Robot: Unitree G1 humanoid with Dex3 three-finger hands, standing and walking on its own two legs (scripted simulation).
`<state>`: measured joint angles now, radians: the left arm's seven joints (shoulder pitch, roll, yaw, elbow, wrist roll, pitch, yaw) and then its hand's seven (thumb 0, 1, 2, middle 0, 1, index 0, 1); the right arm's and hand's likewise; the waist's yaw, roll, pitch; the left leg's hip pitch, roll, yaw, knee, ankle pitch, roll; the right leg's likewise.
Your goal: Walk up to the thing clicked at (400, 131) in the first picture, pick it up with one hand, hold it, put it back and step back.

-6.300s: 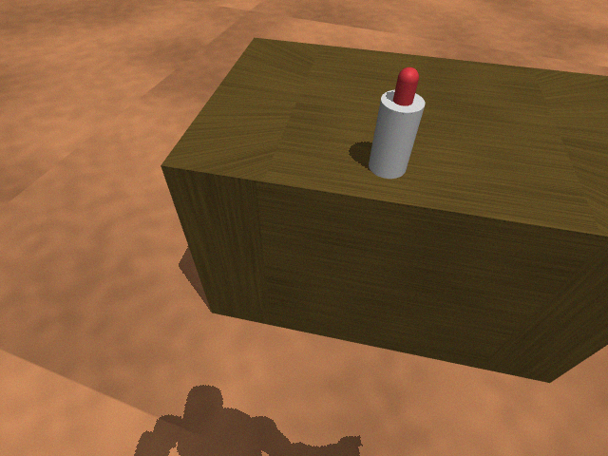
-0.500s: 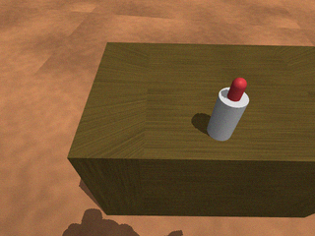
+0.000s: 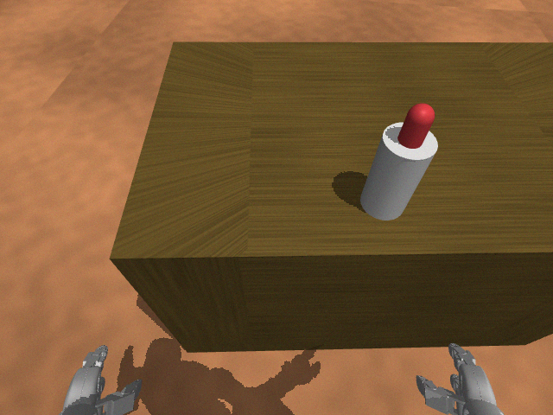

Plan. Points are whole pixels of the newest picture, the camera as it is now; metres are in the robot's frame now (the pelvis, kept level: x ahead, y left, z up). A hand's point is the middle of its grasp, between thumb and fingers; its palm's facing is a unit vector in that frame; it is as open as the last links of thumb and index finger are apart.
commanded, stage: rise first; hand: right
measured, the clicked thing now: (400, 162) +0.50 -0.21 +0.04
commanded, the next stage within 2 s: go down in 1.48 s
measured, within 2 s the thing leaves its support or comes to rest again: neither
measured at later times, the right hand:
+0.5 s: hand (468, 354) +0.20 -0.26 -0.02, palm faces +0.29 +0.89 -0.34, open 17.3 cm
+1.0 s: hand (496, 354) +0.19 -0.25 +0.04, palm faces +0.32 +0.87 -0.37, open 17.6 cm
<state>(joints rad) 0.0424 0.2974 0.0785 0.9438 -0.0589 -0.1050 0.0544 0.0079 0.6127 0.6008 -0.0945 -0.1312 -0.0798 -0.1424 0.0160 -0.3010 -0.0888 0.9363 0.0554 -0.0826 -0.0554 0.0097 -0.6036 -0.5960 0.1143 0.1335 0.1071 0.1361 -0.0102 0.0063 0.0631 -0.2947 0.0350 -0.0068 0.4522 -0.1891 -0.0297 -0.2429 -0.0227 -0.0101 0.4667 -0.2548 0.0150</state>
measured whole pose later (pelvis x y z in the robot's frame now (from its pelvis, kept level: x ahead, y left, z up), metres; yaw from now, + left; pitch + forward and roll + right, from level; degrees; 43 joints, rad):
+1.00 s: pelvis +0.01 +0.01 +0.00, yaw -2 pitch -3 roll +0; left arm 0.24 0.22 0.14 0.63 -0.01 -0.11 0.05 -0.01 -0.55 0.06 -0.07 -0.05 -0.05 -0.06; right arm 0.45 -0.29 -0.24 -0.01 0.04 -0.16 -0.03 -0.01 0.56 -0.04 0.05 0.05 0.05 0.06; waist -0.04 -0.04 0.03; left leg -0.16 0.04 0.03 0.43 -0.22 -0.02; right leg -0.12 -0.02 0.02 0.42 -0.26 0.02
